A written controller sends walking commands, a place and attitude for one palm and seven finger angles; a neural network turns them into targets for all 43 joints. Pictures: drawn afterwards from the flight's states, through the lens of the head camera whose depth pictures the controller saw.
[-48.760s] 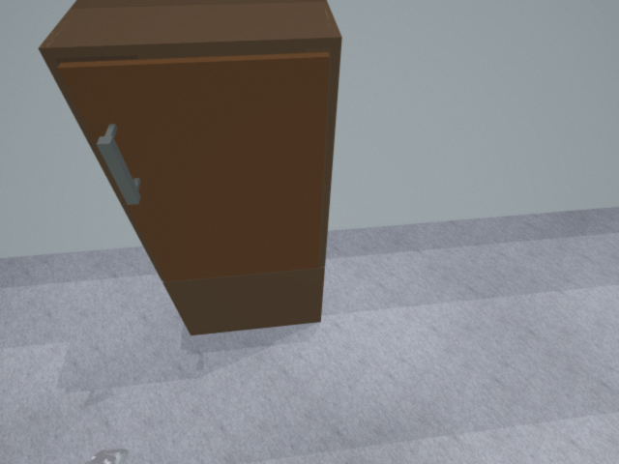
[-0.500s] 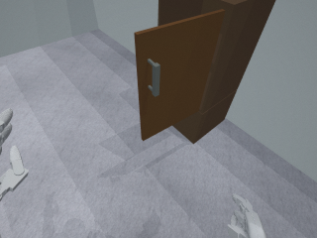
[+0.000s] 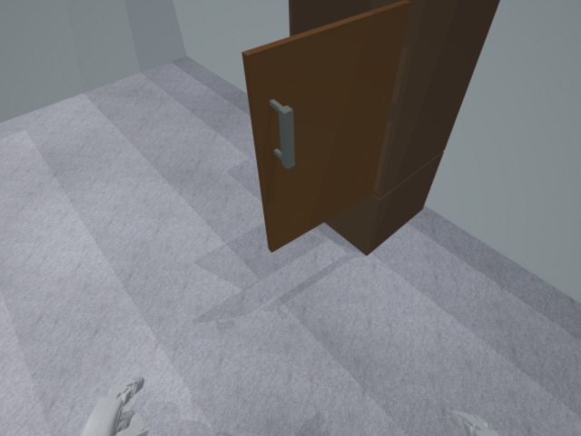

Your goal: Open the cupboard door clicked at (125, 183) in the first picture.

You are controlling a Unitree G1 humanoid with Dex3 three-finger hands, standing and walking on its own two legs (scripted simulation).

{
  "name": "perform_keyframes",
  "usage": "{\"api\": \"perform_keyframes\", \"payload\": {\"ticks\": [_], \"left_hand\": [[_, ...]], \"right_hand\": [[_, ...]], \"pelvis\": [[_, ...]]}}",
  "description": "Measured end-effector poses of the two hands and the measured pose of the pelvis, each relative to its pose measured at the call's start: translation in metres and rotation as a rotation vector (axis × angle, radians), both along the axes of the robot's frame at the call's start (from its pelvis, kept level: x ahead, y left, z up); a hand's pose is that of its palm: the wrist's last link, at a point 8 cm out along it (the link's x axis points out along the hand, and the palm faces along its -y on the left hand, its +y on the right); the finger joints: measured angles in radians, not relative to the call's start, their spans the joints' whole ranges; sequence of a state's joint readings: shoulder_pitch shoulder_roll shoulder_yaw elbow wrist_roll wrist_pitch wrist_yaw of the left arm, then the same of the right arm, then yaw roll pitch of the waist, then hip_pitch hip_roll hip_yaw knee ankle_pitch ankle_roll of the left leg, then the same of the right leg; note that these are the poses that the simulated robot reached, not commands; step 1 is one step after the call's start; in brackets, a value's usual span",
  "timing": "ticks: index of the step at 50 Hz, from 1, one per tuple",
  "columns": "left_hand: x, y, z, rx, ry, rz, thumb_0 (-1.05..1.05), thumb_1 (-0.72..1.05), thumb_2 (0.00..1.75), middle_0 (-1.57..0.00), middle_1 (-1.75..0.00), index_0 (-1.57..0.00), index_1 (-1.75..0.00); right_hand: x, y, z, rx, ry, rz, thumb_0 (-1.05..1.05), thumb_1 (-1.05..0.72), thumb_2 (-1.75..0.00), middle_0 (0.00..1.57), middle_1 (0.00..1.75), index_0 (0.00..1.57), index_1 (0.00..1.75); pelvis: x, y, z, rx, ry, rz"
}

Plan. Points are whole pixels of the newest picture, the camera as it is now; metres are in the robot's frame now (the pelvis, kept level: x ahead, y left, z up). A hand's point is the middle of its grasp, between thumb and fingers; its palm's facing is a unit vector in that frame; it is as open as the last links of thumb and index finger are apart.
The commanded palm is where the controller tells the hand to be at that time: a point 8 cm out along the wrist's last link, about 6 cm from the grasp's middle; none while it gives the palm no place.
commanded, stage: let the arm hang, fingers relaxed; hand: left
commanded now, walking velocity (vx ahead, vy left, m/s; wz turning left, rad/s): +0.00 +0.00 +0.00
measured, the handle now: (281, 134) +0.68 +0.04 +0.03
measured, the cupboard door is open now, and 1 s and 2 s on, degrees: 84 84 84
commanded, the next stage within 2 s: look to check the result in 0.90 s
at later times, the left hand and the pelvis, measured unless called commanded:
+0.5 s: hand out of the picture -0.03 +0.19 -0.16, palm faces +0.02 -0.96 -0.29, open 7.3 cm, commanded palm none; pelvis +0.00 -0.02 +0.01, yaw +1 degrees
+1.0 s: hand out of the picture +0.07 +0.18 -0.15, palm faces +0.00 -0.96 -0.26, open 7.4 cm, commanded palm none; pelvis +0.02 -0.03 +0.01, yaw +1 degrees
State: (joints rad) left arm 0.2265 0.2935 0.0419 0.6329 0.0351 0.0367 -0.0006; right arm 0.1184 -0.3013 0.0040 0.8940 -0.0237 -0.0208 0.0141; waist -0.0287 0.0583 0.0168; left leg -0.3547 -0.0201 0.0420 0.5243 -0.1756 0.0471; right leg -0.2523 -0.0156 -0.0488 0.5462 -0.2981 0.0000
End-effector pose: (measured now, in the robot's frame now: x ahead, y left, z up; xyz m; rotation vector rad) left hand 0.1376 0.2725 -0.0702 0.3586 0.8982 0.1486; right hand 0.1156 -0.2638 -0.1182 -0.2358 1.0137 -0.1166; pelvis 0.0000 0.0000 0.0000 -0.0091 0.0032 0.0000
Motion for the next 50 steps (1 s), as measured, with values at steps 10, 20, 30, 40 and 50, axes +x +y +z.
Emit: {"api": "perform_keyframes", "payload": {"ticks": [10,20,30,40,50], "left_hand": [[-0.157,-0.061,-0.072,-0.201,0.544,0.160,0.01,0.95,0.89,-0.20,-0.30,-0.21,-0.30],[-0.195,-0.041,-0.055,-0.115,0.626,0.251,0.01,0.92,0.89,-0.20,-0.30,-0.20,-0.30],[-0.130,-0.034,-0.051,-0.079,0.455,0.201,0.00,0.91,0.90,-0.20,-0.30,-0.20,-0.30],[-0.074,-0.049,-0.049,-0.111,0.333,0.143,0.00,0.91,0.89,-0.20,-0.30,-0.20,-0.30],[-0.070,-0.046,-0.049,-0.102,0.354,0.141,0.00,0.91,0.89,-0.20,-0.30,-0.20,-0.30]], "right_hand": [[-0.094,-0.012,-0.005,-0.046,0.357,-0.067,0.01,-0.90,-0.90,0.20,0.30,0.20,0.30],[-0.116,0.006,-0.020,0.025,0.437,-0.085,0.01,-0.90,-0.90,0.20,0.30,0.20,0.30],[-0.087,0.013,-0.026,0.070,0.346,-0.076,0.01,-0.90,-0.90,0.20,0.30,0.21,0.30],[-0.069,-0.002,-0.018,0.039,0.303,-0.077,0.01,-0.90,-0.90,0.20,0.30,0.21,0.30],[-0.060,-0.023,-0.010,-0.007,0.305,-0.084,0.01,-0.90,-0.90,0.20,0.30,0.21,0.30]], "pelvis": [[0.000,-0.013,0.007,-0.004,-0.016,0.014],[0.002,-0.018,0.009,-0.004,-0.031,0.021],[0.006,-0.021,0.009,0.004,-0.040,0.016],[0.013,-0.025,0.011,0.008,-0.040,0.017],[0.019,-0.028,0.013,0.007,-0.039,0.013]]}}
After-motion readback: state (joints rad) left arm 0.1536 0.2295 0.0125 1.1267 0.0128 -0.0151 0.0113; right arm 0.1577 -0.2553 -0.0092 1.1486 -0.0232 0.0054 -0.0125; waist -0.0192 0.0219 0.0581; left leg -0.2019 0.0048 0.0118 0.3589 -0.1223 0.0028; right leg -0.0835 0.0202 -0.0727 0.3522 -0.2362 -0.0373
